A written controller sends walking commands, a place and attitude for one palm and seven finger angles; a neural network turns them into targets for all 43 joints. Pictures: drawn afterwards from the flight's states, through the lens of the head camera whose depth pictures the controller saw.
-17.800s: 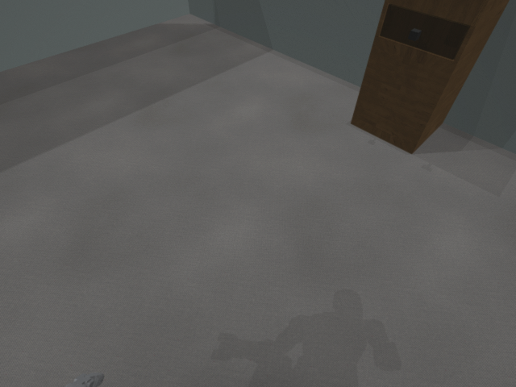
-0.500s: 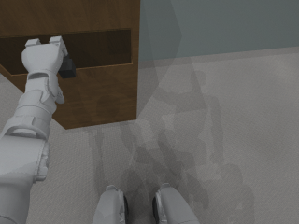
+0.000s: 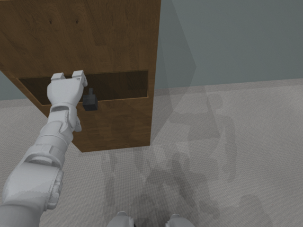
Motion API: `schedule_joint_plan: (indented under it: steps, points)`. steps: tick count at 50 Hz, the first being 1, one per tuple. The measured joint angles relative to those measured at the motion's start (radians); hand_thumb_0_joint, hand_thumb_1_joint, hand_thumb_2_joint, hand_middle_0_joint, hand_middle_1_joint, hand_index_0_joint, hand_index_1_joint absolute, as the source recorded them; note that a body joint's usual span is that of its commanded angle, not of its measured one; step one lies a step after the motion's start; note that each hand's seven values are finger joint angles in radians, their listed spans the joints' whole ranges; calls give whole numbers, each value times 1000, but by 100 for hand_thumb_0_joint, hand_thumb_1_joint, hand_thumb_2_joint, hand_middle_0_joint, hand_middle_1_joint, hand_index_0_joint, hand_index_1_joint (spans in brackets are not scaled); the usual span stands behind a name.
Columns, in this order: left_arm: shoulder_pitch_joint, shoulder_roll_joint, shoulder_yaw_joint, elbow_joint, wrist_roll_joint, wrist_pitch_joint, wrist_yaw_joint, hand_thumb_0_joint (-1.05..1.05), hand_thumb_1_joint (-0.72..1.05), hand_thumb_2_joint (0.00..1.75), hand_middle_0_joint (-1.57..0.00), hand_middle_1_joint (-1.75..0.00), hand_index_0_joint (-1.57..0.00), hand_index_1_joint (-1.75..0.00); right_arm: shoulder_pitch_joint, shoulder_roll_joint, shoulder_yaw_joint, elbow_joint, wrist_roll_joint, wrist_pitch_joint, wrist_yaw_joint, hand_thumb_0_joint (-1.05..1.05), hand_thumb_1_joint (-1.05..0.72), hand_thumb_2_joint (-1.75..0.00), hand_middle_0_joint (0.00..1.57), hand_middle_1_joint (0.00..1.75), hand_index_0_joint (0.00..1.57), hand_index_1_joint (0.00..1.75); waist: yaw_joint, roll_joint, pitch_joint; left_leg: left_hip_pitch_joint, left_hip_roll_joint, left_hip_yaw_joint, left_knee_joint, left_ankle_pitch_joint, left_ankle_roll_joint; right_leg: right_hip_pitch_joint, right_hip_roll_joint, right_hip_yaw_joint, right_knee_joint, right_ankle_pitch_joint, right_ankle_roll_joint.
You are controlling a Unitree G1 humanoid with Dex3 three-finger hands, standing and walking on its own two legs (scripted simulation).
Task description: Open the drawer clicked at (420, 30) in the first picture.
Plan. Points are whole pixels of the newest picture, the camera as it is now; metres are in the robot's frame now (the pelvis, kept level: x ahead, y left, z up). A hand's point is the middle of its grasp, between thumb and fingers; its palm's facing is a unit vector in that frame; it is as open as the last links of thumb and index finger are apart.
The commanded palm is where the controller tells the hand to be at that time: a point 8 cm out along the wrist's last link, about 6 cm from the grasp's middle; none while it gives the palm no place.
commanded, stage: re-aim the fingers above the handle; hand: left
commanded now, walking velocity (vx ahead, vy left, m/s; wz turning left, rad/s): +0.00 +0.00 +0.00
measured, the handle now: (90, 98) +0.52 +0.18 -0.06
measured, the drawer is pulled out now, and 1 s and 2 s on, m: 0.00 0.00 0.00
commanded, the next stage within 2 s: lower the fingers behind the handle in 1.96 s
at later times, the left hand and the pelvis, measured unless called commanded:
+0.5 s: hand (76, 99) +0.48 +0.20 -0.01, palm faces -0.07 -0.04 -1.00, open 13.8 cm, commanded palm +0.47 +0.19 +0.05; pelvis -0.01 +0.00 -0.01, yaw +0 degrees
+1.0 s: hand (81, 98) +0.48 +0.19 -0.01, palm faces -0.06 -0.05 -1.00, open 13.7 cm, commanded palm +0.47 +0.17 +0.05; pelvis -0.02 +0.01 +0.00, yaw +0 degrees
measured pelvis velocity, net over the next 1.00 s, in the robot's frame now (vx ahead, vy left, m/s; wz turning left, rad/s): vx -0.02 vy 0.01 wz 0.00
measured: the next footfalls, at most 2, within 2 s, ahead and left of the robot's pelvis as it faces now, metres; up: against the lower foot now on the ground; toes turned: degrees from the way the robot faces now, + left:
none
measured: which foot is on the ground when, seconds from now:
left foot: down 0.00-1.00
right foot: down 0.00-1.00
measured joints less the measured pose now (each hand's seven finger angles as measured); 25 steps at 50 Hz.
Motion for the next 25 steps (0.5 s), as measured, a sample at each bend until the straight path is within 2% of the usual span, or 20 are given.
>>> schedule_joint_plan:
  steps: [4,9,15,25]
  points:
    - [3,-3,-9,0,2,-21,-3,0,-49,30,-32,-120,-32,-120,-4,5,-1,-4,1,-1,-3,0,-91,-89,20,30,20,30,5,-1,-3,2,-3,-1,3,0,0,2,-3,-2,6,-3,0]
    - [-20,0,-5,23,17,-33,12,0,-49,30,-32,-120,-32,-120,-6,7,2,-2,-1,-4,-4,0,-91,-89,20,30,20,30,-2,-4,-7,-25,-6,-5,27,-4,0,-24,-5,-6,33,-11,0]
    - [-60,10,-9,55,17,-4,23,0,-49,30,-31,-120,-32,-120,4,5,4,3,-1,-6,-3,0,-91,-89,20,30,20,30,-17,0,-1,-53,-5,-5,47,-5,1,-52,-5,-8,53,-12,0]
    - [-83,24,1,84,3,5,-6,0,-48,30,-31,-120,-33,-121,52,1,12,19,7,-5,-8,0,-91,-89,20,30,20,30,-35,4,6,-41,1,3,27,8,5,-43,0,2,32,7,3]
